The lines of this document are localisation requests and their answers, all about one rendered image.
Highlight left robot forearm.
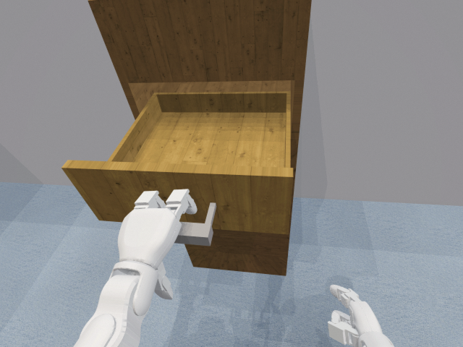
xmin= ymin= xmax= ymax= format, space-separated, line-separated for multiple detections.
xmin=73 ymin=260 xmax=158 ymax=347

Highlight handle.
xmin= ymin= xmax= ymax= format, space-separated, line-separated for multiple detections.
xmin=175 ymin=202 xmax=216 ymax=246

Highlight robot left hand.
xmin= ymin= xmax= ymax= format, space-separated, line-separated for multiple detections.
xmin=118 ymin=189 xmax=197 ymax=300

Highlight robot right hand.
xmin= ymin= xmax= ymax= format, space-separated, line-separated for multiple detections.
xmin=328 ymin=285 xmax=383 ymax=347

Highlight cabinet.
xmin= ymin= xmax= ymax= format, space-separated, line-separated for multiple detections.
xmin=88 ymin=0 xmax=312 ymax=276

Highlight right robot forearm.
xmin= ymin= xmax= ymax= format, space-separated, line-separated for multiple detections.
xmin=358 ymin=331 xmax=394 ymax=347

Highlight drawer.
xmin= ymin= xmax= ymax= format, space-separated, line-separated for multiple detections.
xmin=61 ymin=91 xmax=293 ymax=235

